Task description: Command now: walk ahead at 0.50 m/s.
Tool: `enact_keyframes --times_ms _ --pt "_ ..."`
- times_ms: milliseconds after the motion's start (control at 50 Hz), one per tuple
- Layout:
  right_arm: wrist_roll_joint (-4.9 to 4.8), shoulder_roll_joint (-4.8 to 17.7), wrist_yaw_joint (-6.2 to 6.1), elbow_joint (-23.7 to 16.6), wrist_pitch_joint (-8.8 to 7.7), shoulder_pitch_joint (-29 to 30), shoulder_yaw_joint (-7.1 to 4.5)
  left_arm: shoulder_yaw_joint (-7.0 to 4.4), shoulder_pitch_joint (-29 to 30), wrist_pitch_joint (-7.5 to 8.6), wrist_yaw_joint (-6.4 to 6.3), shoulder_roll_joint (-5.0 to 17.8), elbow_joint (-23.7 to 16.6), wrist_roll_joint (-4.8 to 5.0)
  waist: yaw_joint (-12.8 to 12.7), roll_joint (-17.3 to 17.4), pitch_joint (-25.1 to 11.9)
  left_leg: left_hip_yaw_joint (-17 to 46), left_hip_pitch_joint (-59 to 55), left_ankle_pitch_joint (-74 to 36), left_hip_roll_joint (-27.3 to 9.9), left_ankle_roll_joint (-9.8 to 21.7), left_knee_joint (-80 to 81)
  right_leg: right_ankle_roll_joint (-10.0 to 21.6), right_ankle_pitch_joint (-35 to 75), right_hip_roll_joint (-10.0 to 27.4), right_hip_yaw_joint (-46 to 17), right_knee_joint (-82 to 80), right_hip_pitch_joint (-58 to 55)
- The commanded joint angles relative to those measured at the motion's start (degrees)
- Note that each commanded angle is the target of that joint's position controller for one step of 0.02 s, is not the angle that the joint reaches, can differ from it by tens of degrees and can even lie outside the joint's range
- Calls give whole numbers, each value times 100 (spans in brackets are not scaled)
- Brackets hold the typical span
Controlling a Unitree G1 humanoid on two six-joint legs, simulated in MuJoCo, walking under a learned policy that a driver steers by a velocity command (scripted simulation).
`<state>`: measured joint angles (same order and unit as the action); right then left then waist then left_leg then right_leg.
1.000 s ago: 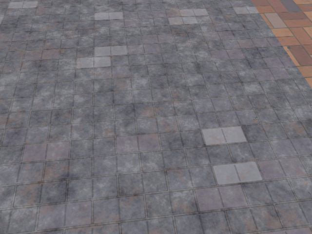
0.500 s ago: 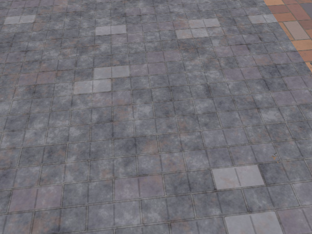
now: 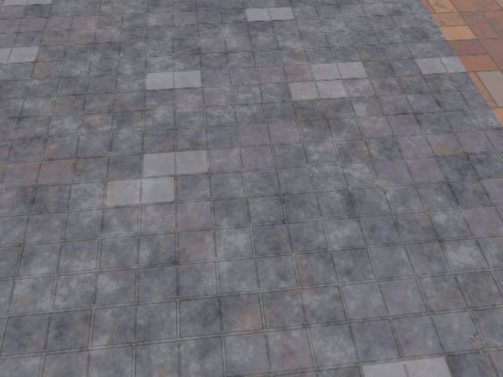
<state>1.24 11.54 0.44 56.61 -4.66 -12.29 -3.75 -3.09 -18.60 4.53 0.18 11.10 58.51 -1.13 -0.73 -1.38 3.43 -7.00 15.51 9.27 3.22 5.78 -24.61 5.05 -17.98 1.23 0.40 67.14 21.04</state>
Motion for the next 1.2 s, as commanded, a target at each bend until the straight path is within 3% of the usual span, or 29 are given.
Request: enact_keyframes --times_ms 20,80,180,300,360,380,400,420,440,460,480,500,520,540,560,600,660,760,880,940,960,980,1000,1020,1040,1060,1080,1120,1200 --pt "-38 237 -46 58 -154 -654 16 -49 -500 -119 84 106 -155 -111 -125 393 -182 1685 -641 -908 -1573 617 1550 -93 267 373 -178 -167 753" --pt "-56 487 -58 138 -195 -965 -10 -57 121 -217 137 171 -391 -117 -110 413 25 1371 -673 -1060 -1482 631 1769 -245 732 500 -17 -647 1280" --pt "-60 442 -51 213 -171 -1468 53 -4 1362 -215 168 194 -820 -36 177 463 236 1019 -1068 -1636 -1304 512 1853 -397 1595 481 241 -2076 1680" --pt "-1 506 -115 396 -154 -1961 57 43 2190 -144 156 224 -1137 -7 400 565 326 876 -2030 -2417 -1528 550 1553 -182 1609 236 429 -3182 1624" --pt "33 622 -165 407 -132 -1769 20 -10 1932 -68 122 330 -1134 -10 158 602 200 749 -2296 -3756 -1644 449 953 84 1009 -6 520 -3553 989" --pt "40 689 -173 405 -120 -1684 -1 -61 1471 -38 83 408 -995 -16 -44 639 -45 685 -2288 -4487 -1612 378 410 191 829 -196 588 -3668 385" --pt "18 716 -164 393 -90 -1567 -8 -130 601 11 38 493 -698 -40 -422 508 -478 523 -2119 -4687 -1435 276 -570 317 1042 -379 688 -4050 -610" --pt "-31 615 -148 304 -88 -1525 30 -240 -400 67 -21 776 -406 -157 -764 308 -1074 396 -1160 -3533 -1211 171 -1875 531 1036 140 137 -4075 -2107" --pt "-276 65 -74 109 -86 -2042 150 -411 -1133 76 -52 1452 -348 -293 -691 -873 -1991 48 837 -470 -374 -116 -4199 1249 509 1965 -2464 -4329 -3964" --pt "-184 401 -62 166 -82 -1996 37 -411 -845 -31 14 1386 -345 -89 -562 -759 -2128 759 1660 1973 59 -70 -5150 1468 317 2295 -3963 -5155 -3843" --pt "-94 517 -62 20 -53 -1441 -15 -332 -106 -54 36 1124 -446 29 -271 -316 -1112 978 2066 1487 -369 -17 -5264 1250 -123 2052 -3005 -5236 -2961" --pt "-59 447 -32 -72 -83 -1076 6 -217 319 -20 63 717 -521 42 -169 -34 -538 971 2007 1035 -581 -15 -4925 1066 90 1806 -2337 -5495 -2118" --pt "-31 338 -17 -67 -57 -988 4 -148 473 20 61 496 -489 31 12 -20 -221 944 1775 794 -757 -25 -4541 821 432 1505 -1785 -5686 -1563" --pt "58 260 7 -53 20 -1072 10 -89 456 56 31 330 -401 56 180 -138 -96 929 1481 678 -864 -85 -4244 650 770 1266 -1370 -5806 -1165" --pt "97 157 45 1 96 -1190 23 -62 334 96 10 280 -326 47 255 -189 -117 883 1284 602 -883 -138 -4113 598 1036 1150 -1116 -5861 -1024" --pt "111 147 92 -56 186 -1066 11 -80 -4 175 -10 435 -193 53 305 -159 -106 762 1401 421 -900 -231 -3943 646 1644 1057 -851 -5925 -1046" --pt "94 237 119 -320 254 -309 2 -86 -326 191 -12 571 -117 60 203 -147 99 636 2048 -138 -1031 -380 -3386 659 1829 985 -628 -6115 -1259" --pt "16 189 138 -686 232 792 71 -28 -838 180 -24 542 -11 61 -70 -181 225 395 2259 -863 -918 -488 -1970 554 2597 854 -306 -6096 -1750" --pt "5 246 121 -991 151 1524 109 -24 -1270 149 -108 612 193 -17 -237 -255 325 235 2203 -631 -660 -215 -973 621 3546 1133 -210 -5715 -2769" --pt "4 385 58 -870 71 948 34 -61 -1011 131 -149 749 190 -49 120 -337 27 88 1183 17 -297 82 -620 477 5326 1180 -46 -4847 -2914" --pt "18 478 13 -632 31 227 -30 -71 -921 108 -142 789 188 -45 424 -288 -342 7 367 -4 -103 204 -359 398 5746 1071 50 -4018 -2849" --pt "98 662 -41 -308 -29 -774 -121 -50 -830 95 -129 745 141 1 822 -116 -885 210 -1020 -289 -278 379 -145 285 5092 847 220 -2845 -2177" --pt "250 1226 -102 -167 -60 -1685 -268 48 -970 101 -84 412 -79 152 984 654 -1677 2010 -2700 185 -1766 804 -36 96 2795 371 509 -921 -609" --pt "183 1496 -33 -144 -2 -1661 -339 42 -1497 86 -40 203 -53 245 672 1501 -2123 4465 -3487 103 -2869 1464 716 -10 -1355 -625 218 710 952" --pt "-9 1199 3 -225 52 -1019 -276 -70 -878 41 -59 622 -110 96 495 556 -1388 3962 -2782 733 -2497 1188 869 91 -845 -179 -393 938 1404" --pt "-50 831 22 -323 39 -473 -166 -67 -446 76 -21 569 -260 65 345 395 -649 3157 -1875 653 -2300 995 1099 96 -302 33 -348 672 1460" --pt "-29 561 37 -328 5 -227 -85 -59 -295 76 -3 461 -272 53 181 262 -321 2613 -1290 300 -2014 789 1328 88 23 225 -313 329 1264" --pt "-59 287 -12 -182 -59 -280 15 -45 -463 -63 58 282 -210 -83 -84 458 -161 1865 -665 -282 -1624 541 1546 -41 235 396 -253 -124 780" --pt "-75 572 -47 32 -173 -836 -16 -55 28 -221 142 262 -394 -109 -120 430 -19 1398 -663 -957 -1482 602 1777 -259 678 505 -34 -583 1187"
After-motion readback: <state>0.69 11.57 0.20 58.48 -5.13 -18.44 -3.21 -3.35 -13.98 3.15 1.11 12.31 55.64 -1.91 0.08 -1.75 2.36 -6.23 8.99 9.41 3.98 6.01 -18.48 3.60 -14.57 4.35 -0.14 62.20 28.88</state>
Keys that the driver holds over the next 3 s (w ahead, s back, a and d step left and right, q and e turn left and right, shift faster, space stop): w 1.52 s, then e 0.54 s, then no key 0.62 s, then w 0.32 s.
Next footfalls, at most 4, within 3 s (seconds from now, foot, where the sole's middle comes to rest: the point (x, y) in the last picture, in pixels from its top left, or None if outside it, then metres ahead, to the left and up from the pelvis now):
0.42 right None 0.39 -0.11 -0.77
0.98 left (239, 294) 0.70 0.06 -0.77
1.54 right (295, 209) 1.01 -0.12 -0.77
2.18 left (241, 193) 1.07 0.07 -0.77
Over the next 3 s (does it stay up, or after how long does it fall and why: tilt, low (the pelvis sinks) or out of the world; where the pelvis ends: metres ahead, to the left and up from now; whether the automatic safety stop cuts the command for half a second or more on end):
stays up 1.03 0.00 0.00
